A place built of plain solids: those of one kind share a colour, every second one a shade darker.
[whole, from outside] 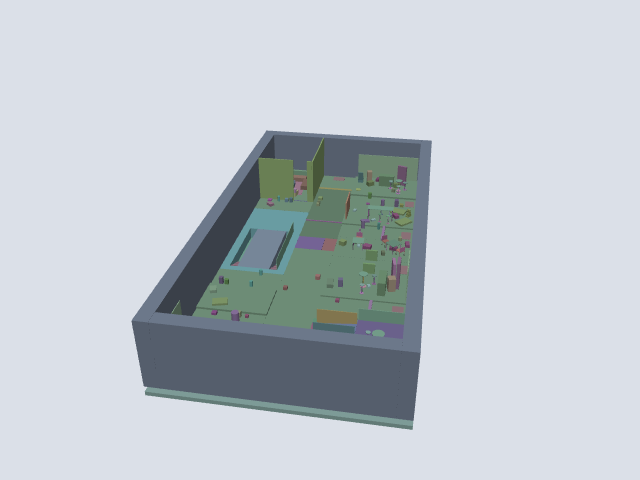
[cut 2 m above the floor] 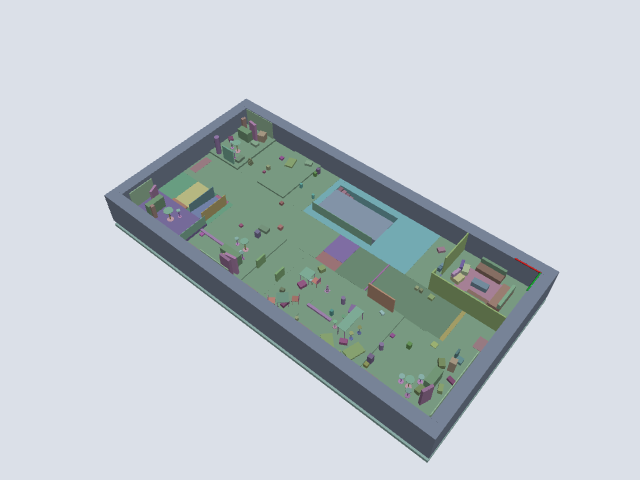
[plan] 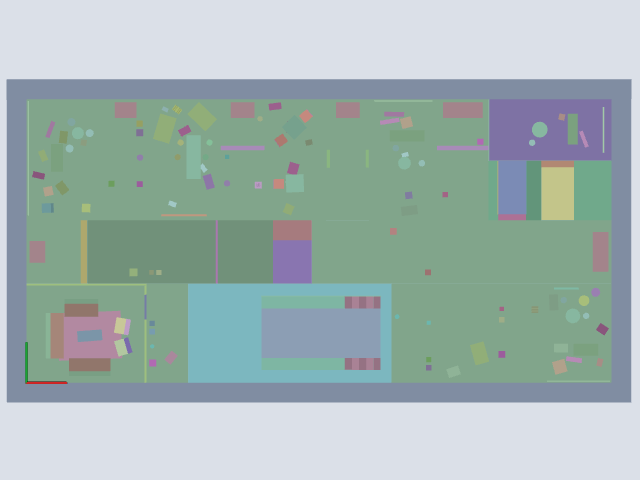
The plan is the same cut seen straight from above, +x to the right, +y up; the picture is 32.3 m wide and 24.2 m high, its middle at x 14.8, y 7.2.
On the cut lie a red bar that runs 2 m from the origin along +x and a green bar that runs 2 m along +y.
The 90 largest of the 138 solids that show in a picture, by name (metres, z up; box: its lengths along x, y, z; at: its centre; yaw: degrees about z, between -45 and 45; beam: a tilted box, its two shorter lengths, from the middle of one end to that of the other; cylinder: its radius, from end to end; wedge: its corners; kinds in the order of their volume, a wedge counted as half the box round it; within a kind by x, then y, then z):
{
 "wall_1": {"box": [1.0, 14.3, 5.0], "at": [-0.5, 7.15, 1.5]},
 "wall_2": {"box": [31.5, 1.0, 5.0], "at": [14.75, -0.5, 1.5]},
 "wall_3": {"box": [31.5, 1.0, 5.0], "at": [14.75, 14.8, 1.5]},
 "wall_4": {"box": [1.0, 14.3, 5.0], "at": [30.0, 7.15, 1.5]},
 "floor_1": {"box": [2.74, 3.2, 1.0], "at": [1.37, 6.6, -0.5]},
 "floor_2": {"box": [4.05, 6.1, 1.15], "at": [2.02, 11.25, -0.42]},
 "floor_3": {"box": [6.05, 5.0, 0.99], "at": [3.02, 2.5, -0.5]},
 "floor_4": {"box": [1.9, 6.1, 1.0], "at": [5.0, 11.25, -0.5]},
 "floor_5": {"box": [2.1, 5.0, 1.0], "at": [7.1, 2.5, -0.5]},
 "floor_6": {"box": [9.37, 3.2, 1.0], "at": [7.75, 6.6, -0.5]},
 "floor_7": {"box": [3.85, 6.1, 1.12], "at": [7.88, 11.25, -0.44]},
 "floor_8": {"box": [2.2, 6.1, 1.0], "at": [10.9, 11.25, -0.5]},
 "floor_9": {"box": [3.1, 6.1, 1.0], "at": [13.55, 11.25, -0.5]},
 "floor_10": {"box": [2.2, 6.1, 1.0], "at": [16.2, 11.25, -0.5]},
 "floor_11": {"box": [3.4, 6.1, 1.1], "at": [19.0, 11.25, -0.45]},
 "floor_12": {"box": [2.2, 5.0, 1.0], "at": [19.5, 2.5, -0.5]},
 "floor_13": {"box": [15.11, 3.2, 1.0], "at": [21.95, 6.6, -0.5]},
 "floor_14": {"box": [2.6, 6.1, 1.0], "at": [22.0, 11.25, -0.5]},
 "floor_15": {"box": [3.0, 5.0, 1.15], "at": [22.1, 2.5, -0.42]},
 "floor_16": {"box": [2.4, 5.0, 1.0], "at": [24.8, 2.5, -0.5]},
 "floor_17": {"box": [3.5, 5.0, 1.18], "at": [27.75, 2.5, -0.41]},
 "floor_base_1": {"box": [31.5, 16.3, 0.3], "at": [14.75, 7.15, -1.57]},
 "floor_rim_1": {"box": [3.7, 5.0, 1.0], "at": [10.0, 2.5, -0.5]},
 "floor_rim_2": {"box": [6.0, 0.65, 1.0], "at": [14.85, 0.33, -0.5]},
 "floor_rim_3": {"box": [6.0, 0.65, 1.0], "at": [14.85, 4.67, -0.5]},
 "floor_rim_4": {"box": [0.55, 5.0, 1.0], "at": [18.12, 2.5, -0.5]},
 "floor_deck_1": {"box": [6.2, 3.1, 1.27], "at": [26.4, 12.75, -0.36]},
 "floor_bridgeW_1": {"box": [6.0, 2.5, 0.95], "at": [14.85, 2.5, -0.47]},
 "floor_fore_1": {"box": [0.49, 3.0, 1.0], "at": [23.55, 9.7, -0.5]},
 "floor_fore_2": {"box": [0.77, 3.0, 1.0], "at": [25.57, 9.7, -0.5]},
 "floor_fore_3": {"box": [1.89, 3.0, 1.0], "at": [28.55, 9.7, -0.5]},
 "floor_pit_1": {"box": [4.2, 3.7, 0.3], "at": [13.95, 2.5, -1.05]},
 "floor_before_steps_1": {"box": [1.65, 2.67, 1.0], "at": [26.79, 9.54, -0.5]},
 "floor_hatch_1": {"box": [1.96, 2.19, 1.0], "at": [13.41, 6.09, -0.5]},
 "part_1": {"box": [6.05, 0.1, 4.06], "at": [3.02, 4.95, 1.97]},
 "part_2": {"box": [0.1, 3.19, 4.06], "at": [6.0, 1.59, 1.97]},
 "part_3": {"box": [0.1, 0.46, 4.06], "at": [6.0, 4.67, 1.97]},
 "step_down_1": {"box": [0.36, 3.7, 0.25], "at": [16.23, 2.5, -0.88]},
 "step_down_2": {"box": [0.36, 3.7, 0.4], "at": [16.59, 2.5, -0.8]},
 "step_down_3": {"box": [0.36, 3.7, 0.55], "at": [16.95, 2.5, -0.72]},
 "step_down_4": {"box": [0.36, 3.7, 0.7], "at": [17.31, 2.5, -0.65]},
 "step_down_5": {"box": [0.36, 3.7, 0.85], "at": [17.67, 2.5, -0.57]},
 "counter_1": {"box": [0.61, 1.4, 1.04], "at": [1.54, 11.34, 0.67]},
 "counter_2": {"box": [1.75, 0.57, 1.06], "at": [19.2, 12.45, 0.63]},
 "counter_3": {"box": [0.51, 1.55, 1.1], "at": [27.54, 12.79, 0.82]},
 "counter_4": {"box": [1.25, 0.61, 1.01], "at": [28.2, 1.67, 0.69]},
 "ramp_ramp_1": {"wedge": [[23.79, 8.5, -1.0], [23.79, 8.5, 0.0], [23.79, 11.2, -1.0], [23.79, 11.2, 0.27], [25.19, 8.5, -1.0], [25.19, 8.5, 0.0], [25.19, 11.2, -1.0], [25.19, 11.2, 0.27]]},
 "sofa_seat_1": {"box": [0.9, 2.3, 0.4], "at": [1.43, 2.37, 0.2]},
 "sofa_seat_2": {"box": [1.7, 0.9, 0.4], "at": [2.77, 3.78, 0.2]},
 "sofa_seat_3": {"box": [2.1, 0.9, 0.4], "at": [3.19, 0.8, 0.2]},
 "back_1": {"box": [0.06, 5.78, 2.4], "at": [0.09, 11.32, 1.35]},
 "back_2": {"box": [2.94, 0.06, 2.5], "at": [19.0, 14.21, 1.35]},
 "back_3": {"box": [3.18, 0.05, 2.35], "at": [27.82, 0.09, 1.35]},
 "back_4": {"box": [0.07, 2.3, 2.45], "at": [29.09, 12.75, 1.5]},
 "roll_1": {"box": [0.22, 0.86, 1.93], "at": [1.21, 12.77, 1.11], "yaw": -20.8},
 "roll_2": {"box": [0.98, 0.22, 1.91], "at": [18.32, 13.18, 1.05], "yaw": 9.3},
 "roll_3": {"box": [1.01, 0.24, 2.15], "at": [18.54, 13.54, 1.18], "yaw": -0.8},
 "roll_4": {"box": [0.8, 0.24, 1.97], "at": [27.61, 1.17, 1.17], "yaw": -7.9},
 "roll_5": {"box": [0.2, 0.86, 2.04], "at": [28.11, 12.29, 1.29], "yaw": 21.4},
 "floor_hatch_cover_1": {"box": [1.96, 1.01, 0.85], "at": [13.41, 7.7, -0.42]},
 "display_cube_1": {"box": [0.46, 0.46, 1.15], "at": [1.1, 9.66, 0.72], "yaw": 10.7},
 "display_cube_2": {"box": [0.56, 0.53, 1.04], "at": [19.16, 13.12, 0.62], "yaw": 14.5},
 "display_cube_3": {"box": [0.64, 0.66, 0.74], "at": [26.89, 0.81, 0.55], "yaw": 15.8},
 "floor_gap_cover_1": {"box": [0.32, 3.2, 0.75], "at": [2.9, 6.6, -0.38]},
 "sofa_back_1": {"box": [0.24, 2.3, 0.46], "at": [1.1, 2.37, 0.63]},
 "sofa_back_2": {"box": [1.7, 0.24, 0.46], "at": [2.77, 4.11, 0.63]},
 "sofa_back_3": {"box": [2.1, 0.24, 0.46], "at": [3.19, 0.47, 0.63]},
 "step_tread_1": {"box": [1.65, 0.33, 1.14], "at": [26.79, 11.04, -0.43]},
 "column_a0a_1": {"cylinder": 0.23, "from": [28.7, 4.57, 0.18], "to": [28.7, 4.57, 4.0]},
 "pallet_1": {"box": [0.86, 1.34, 0.16], "at": [6.97, 12.82, 0.2], "yaw": -16.6},
 "pallet_2": {"box": [1.26, 0.85, 0.16], "at": [8.86, 13.42, 0.2], "yaw": -44.3},
 "pallet_3": {"box": [0.71, 1.06, 0.16], "at": [22.84, 1.48, 0.23], "yaw": 15.7},
 "low_rug_1": {"box": [3.2, 2.4, 0.06], "at": [3.19, 2.37, -0.03], "yaw": 2.2},
 "floor_before_ramp_1": {"box": [1.4, 0.3, 1.0], "at": [24.49, 8.35, -0.5]},
 "screenS_1": {"box": [2.3, 0.11, 1.57], "at": [7.94, 8.45, 0.91]},
 "rail_1": {"box": [6.08, 0.04, 0.95], "at": [14.85, 4.37, 0.47]},
 "rail_2": {"box": [0.04, 3.06, 0.93], "at": [23.32, 12.77, 0.73]},
 "brochure_stand_1": {"box": [0.31, 0.32, 1.37], "at": [26.99, 13.4, 0.95], "yaw": -12.4},
 "brochure_stand_2": {"box": [0.28, 0.4, 1.57], "at": [28.91, 1.03, 0.96], "yaw": -13.8},
 "low_1": {"box": [1.25, 0.55, 0.45], "at": [3.19, 2.37, 0.23], "yaw": 4.3},
 "neck_1": {"box": [0.16, 0.9, 0.9], "at": [15.22, 11.3, 0.45]},
 "neck_2": {"box": [0.16, 0.9, 0.9], "at": [17.18, 11.3, 0.45]},
 "arm0a_seat_1": {"box": [0.74, 0.8, 0.4], "at": [4.88, 1.81, 0.2], "yaw": 16.5},
 "arm0b_seat_1": {"box": [0.74, 0.8, 0.4], "at": [4.84, 2.85, 0.2], "yaw": -9.9},
 "screenN_1": {"box": [1.25, 0.11, 1.47], "at": [27.22, 4.75, 0.92]},
 "ramp_sidea_1": {"box": [0.04, 2.7, 1.2], "at": [23.77, 9.85, 0.55]},
 "ramp_sideb_1": {"box": [0.04, 2.7, 1.2], "at": [25.21, 9.85, 0.55]},
 "sack_1": {"box": [0.83, 0.47, 0.31], "at": [19.31, 8.69, 0.26], "yaw": 7.1},
 "carton_1": {"box": [0.46, 0.62, 0.4], "at": [1.8, 9.82, 0.35], "yaw": 37.1},
 "step_hump_1": {"box": [2.2, 0.22, 0.23], "at": [10.9, 11.84, 0.07]}
}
